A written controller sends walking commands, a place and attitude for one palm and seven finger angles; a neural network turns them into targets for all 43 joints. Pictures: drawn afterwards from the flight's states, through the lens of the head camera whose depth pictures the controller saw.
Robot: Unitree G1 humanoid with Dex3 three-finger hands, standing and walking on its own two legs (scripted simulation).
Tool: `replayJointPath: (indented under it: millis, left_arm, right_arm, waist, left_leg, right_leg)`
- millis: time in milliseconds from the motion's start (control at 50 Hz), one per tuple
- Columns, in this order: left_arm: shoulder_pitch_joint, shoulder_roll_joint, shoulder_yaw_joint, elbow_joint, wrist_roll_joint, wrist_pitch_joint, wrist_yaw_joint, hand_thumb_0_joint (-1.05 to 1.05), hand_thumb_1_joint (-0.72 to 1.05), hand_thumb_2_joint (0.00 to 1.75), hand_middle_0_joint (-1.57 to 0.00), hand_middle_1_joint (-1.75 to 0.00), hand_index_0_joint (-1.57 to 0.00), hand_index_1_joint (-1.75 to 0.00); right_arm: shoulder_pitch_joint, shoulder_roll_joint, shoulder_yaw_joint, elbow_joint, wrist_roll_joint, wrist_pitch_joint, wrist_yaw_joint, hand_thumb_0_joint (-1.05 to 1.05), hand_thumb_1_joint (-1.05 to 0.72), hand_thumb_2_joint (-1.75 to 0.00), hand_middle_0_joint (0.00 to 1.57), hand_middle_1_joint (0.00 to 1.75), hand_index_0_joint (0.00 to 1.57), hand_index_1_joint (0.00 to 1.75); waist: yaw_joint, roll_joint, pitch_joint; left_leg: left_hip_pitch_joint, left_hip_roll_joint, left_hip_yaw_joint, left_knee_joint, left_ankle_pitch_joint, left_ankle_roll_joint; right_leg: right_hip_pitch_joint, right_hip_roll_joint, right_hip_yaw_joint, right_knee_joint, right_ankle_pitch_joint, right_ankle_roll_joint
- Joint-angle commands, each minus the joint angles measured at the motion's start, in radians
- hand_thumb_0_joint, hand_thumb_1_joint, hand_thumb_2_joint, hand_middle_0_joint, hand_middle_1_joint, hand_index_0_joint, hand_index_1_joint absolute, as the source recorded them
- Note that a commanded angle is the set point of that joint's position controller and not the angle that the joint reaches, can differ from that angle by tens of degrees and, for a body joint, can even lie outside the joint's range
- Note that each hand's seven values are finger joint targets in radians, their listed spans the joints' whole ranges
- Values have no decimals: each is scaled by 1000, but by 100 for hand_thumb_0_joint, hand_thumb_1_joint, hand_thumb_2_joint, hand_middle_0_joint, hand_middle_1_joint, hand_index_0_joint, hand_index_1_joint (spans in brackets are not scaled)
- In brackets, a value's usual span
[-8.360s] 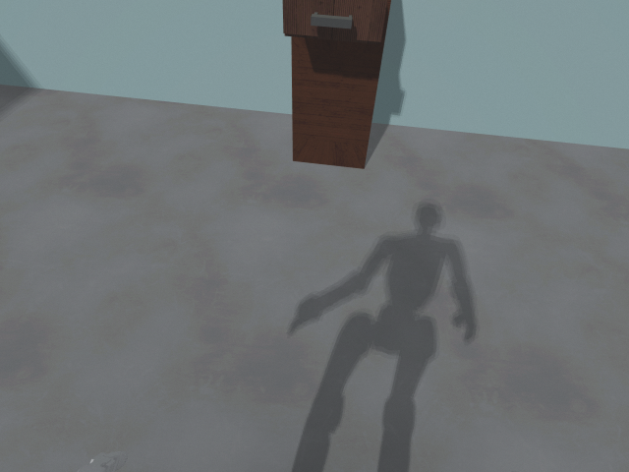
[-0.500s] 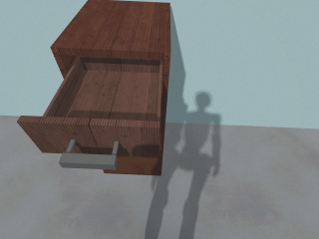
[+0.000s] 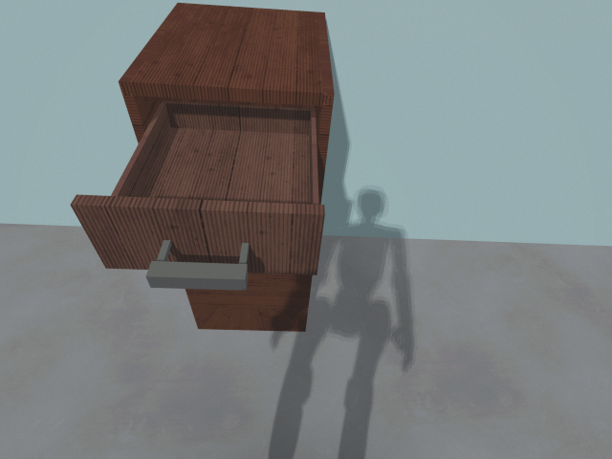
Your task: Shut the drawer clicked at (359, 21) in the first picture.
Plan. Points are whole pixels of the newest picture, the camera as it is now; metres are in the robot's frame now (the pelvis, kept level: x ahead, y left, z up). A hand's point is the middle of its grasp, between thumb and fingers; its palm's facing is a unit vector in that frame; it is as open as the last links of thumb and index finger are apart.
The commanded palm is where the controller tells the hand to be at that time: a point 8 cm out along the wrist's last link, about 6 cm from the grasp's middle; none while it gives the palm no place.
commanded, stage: come to a stop and stand still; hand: left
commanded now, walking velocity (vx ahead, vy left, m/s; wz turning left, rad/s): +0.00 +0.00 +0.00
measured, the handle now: (202, 262) +0.36 +0.17 +0.05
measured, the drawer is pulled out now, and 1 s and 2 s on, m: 0.29 0.29 0.28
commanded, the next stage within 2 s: look again from close up in 1.00 s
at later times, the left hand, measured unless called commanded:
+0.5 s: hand out of the picture -0.03 +0.18 -0.17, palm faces +0.03 -0.99 -0.13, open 7.4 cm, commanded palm none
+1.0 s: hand out of the picture +0.02 +0.20 -0.18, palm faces +0.01 -0.99 -0.16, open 7.4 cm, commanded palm none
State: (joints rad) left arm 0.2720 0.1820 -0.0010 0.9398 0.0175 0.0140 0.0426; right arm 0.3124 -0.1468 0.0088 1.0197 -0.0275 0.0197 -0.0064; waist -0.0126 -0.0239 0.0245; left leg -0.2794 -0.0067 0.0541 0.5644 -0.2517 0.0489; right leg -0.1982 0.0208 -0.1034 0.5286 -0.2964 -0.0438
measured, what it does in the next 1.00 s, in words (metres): shifts its weight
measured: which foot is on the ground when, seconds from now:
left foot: down 0.00-1.00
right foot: down 0.00-1.00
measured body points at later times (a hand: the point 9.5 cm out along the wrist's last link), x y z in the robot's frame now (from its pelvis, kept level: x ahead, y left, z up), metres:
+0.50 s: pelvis +0.01 +0.03 +0.01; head +0.02 +0.05 +0.46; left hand -0.03 +0.23 -0.16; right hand +0.02 -0.20 -0.14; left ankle +0.04 +0.09 -0.73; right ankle +0.00 -0.09 -0.73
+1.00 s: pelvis +0.03 +0.04 +0.01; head +0.04 +0.06 +0.46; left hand +0.02 +0.25 -0.16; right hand +0.02 -0.17 -0.15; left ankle +0.04 +0.09 -0.73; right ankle +0.00 -0.09 -0.73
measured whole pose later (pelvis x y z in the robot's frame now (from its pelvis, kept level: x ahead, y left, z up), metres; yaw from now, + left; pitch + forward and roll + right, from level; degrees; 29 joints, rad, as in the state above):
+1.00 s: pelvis +0.03 +0.04 +0.01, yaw -1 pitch -1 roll +0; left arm 0.31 0.15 -0.01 1.10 0.02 0.00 0.05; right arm 0.29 -0.12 0.02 1.15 -0.01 -0.03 -0.03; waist 0.00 -0.04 0.03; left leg -0.19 -0.08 0.09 0.41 -0.22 0.11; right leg -0.14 -0.05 -0.07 0.43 -0.28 0.03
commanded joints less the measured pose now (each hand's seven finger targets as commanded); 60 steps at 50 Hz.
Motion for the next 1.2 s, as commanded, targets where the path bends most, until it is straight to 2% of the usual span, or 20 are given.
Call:
replayJointPath:
  millis: [0, 40, 120, 200, 220, 240, 340, 420, 480, 640, 700, 720, 840, 880, 940, 1000, 1100, 1180]
  left_arm:
    - [79, 93, 20, -17, -5, -16, -5, 0, 90, 90, -20, -30, -20, -30]
    - [83, 87, 17, -7, -5, -20, -6, 0, 90, 90, -20, -30, -20, -30]
    - [94, 77, 12, 21, -3, -23, -7, 0, 90, 90, -20, -30, -20, -30]
    - [117, 59, 4, 62, -3, -28, -6, 0, 90, 90, -20, -30, -20, -30]
    - [122, 61, 5, 69, -3, -28, -5, 0, 90, 90, -20, -30, -20, -30]
    - [128, 53, 0, 78, -3, -30, -4, 0, 90, 90, -20, -30, -20, -30]
    - [152, 44, -4, 113, -3, -33, -2, 0, 90, 90, -20, -30, -20, -30]
    - [166, 43, -7, 133, -2, -35, 0, 0, 90, 90, -20, -30, -20, -30]
    - [171, 34, -8, 145, -3, -38, 2, 0, 90, 90, -20, -30, -20, -30]
    - [162, 29, -7, 157, -3, -31, 4, 0, 90, 90, -20, -30, -20, -30]
    - [162, 29, -7, 159, -4, -30, 4, 0, 90, 90, -20, -30, -20, -30]
    - [157, 31, -4, 154, -3, -29, 4, 0, 90, 90, -20, -30, -20, -30]
    - [141, 31, 0, 152, -5, -26, 5, 0, 90, 90, -20, -30, -20, -30]
    - [138, 31, 0, 153, -7, -26, 6, 0, 90, 90, -20, -30, -20, -30]
    - [137, 28, 0, 155, -6, -24, 5, 0, 90, 90, -20, -30, -20, -30]
    - [130, 31, 1, 154, -6, -22, 5, 0, 90, 90, -20, -30, -20, -30]
    - [135, 30, 4, 156, -8, -23, 6, 0, 90, 90, -20, -30, -20, -30]
    - [131, 28, 5, 157, -7, -21, 6, 0, 90, 90, -20, -30, -20, -30]
  right_arm:
    - [-6, -134, -21, -57, 3, -29, -11, 0, -90, -90, 20, 30, 20, 30]
    - [4, -133, -20, -46, 6, -34, -11, 0, -90, -90, 20, 30, 20, 30]
    - [18, -124, -18, -19, 10, -38, -13, 0, -90, -90, 20, 30, 20, 30]
    - [26, -117, -13, 7, 14, -40, -14, 0, -90, -90, 20, 30, 20, 30]
    - [26, -111, -13, 16, 14, -39, -14, 0, -90, -90, 20, 30, 20, 30]
    - [25, -107, -12, 21, 16, -40, -15, 0, -90, -90, 20, 30, 20, 30]
    - [31, -101, -8, 48, 19, -45, -18, 0, -90, -90, 20, 30, 20, 30]
    - [26, -96, -7, 62, 22, -48, -19, 0, -90, -90, 20, 30, 20, 30]
    - [23, -94, -6, 70, 22, -53, -22, 0, -90, -90, 20, 30, 20, 30]
    - [20, -91, -4, 83, 22, -55, -27, 0, -90, -90, 20, 30, 20, 30]
    - [20, -91, -4, 88, 21, -56, -29, 0, -90, -90, 20, 30, 20, 30]
    - [27, -87, -5, 88, 22, -57, -30, 0, -90, -90, 20, 30, 20, 30]
    - [37, -93, -5, 95, 21, -62, -35, 0, -90, -90, 20, 30, 20, 30]
    - [40, -89, -5, 97, 21, -63, -36, 0, -90, -90, 20, 30, 20, 30]
    - [37, -88, -6, 100, 20, -60, -36, 0, -90, -90, 20, 30, 20, 30]
    - [44, -89, -6, 104, 20, -60, -35, 0, -90, -90, 20, 30, 20, 30]
    - [51, -88, -7, 108, 20, -62, -37, 0, -90, -90, 20, 30, 20, 30]
    - [53, -84, -8, 111, 21, -62, -39, 0, -90, -90, 20, 30, 20, 30]
  waist:
    - [30, 81, 57]
    - [30, 62, 20]
    - [26, 50, 15]
    - [21, 35, 56]
    - [22, 31, 42]
    - [22, 21, 73]
    - [18, 35, 68]
    - [18, 19, 59]
    - [17, 22, 39]
    - [21, 36, 68]
    - [22, 42, 58]
    - [21, 28, 48]
    - [22, 45, 27]
    - [22, 42, 30]
    - [22, 19, 51]
    - [19, 31, 55]
    - [20, 25, 26]
    - [18, 35, 39]
  left_leg:
    - [-128, 120, -217, -287, -262, 25]
    - [-96, 123, -218, -289, -234, 26]
    - [-66, 127, -225, -306, -200, 28]
    - [-62, 117, -206, -299, -170, 23]
    - [-38, 117, -202, -297, -138, 24]
    - [-45, 114, -195, -292, -141, 22]
    - [-1, 112, -184, -286, -67, 20]
    - [26, 110, -171, -276, -16, 21]
    - [56, 108, -158, -258, 64, 20]
    - [47, 111, -164, -268, 91, 20]
    - [62, 112, -169, -268, 112, 21]
    - [67, 115, -170, -266, 129, 22]
    - [107, 123, -175, -254, 253, 20]
    - [109, 123, -173, -254, 262, 19]
    - [95, 122, -172, -265, 211, 19]
    - [96, 123, -177, -278, 188, 15]
    - [127, 125, -175, -271, 234, 14]
    - [129, 128, -180, -278, 243, 10]
  right_leg:
    - [15, -86, 116, -121, -116, -13]
    - [26, -91, 111, -124, -93, -10]
    - [18, -97, 105, -132, -53, -7]
    - [0, -110, 116, -153, -33, -5]
    - [-1, -113, 111, -156, -20, -5]
    - [-16, -114, 119, -164, -22, -2]
    - [-23, -120, 119, -164, 21, 2]
    - [-15, -124, 118, -169, 42, 6]
    - [-6, -131, 120, -167, 82, 9]
    - [2, -131, 107, -161, 83, 15]
    - [8, -131, 107, -160, 89, 16]
    - [16, -129, 103, -156, 93, 17]
    - [17, -128, 99, -140, 110, 21]
    - [20, -130, 100, -144, 111, 21]
    - [14, -131, 102, -146, 99, 22]
    - [10, -130, 104, -145, 92, 21]
    - [14, -131, 103, -139, 96, 22]
    - [4, -127, 103, -135, 93, 23]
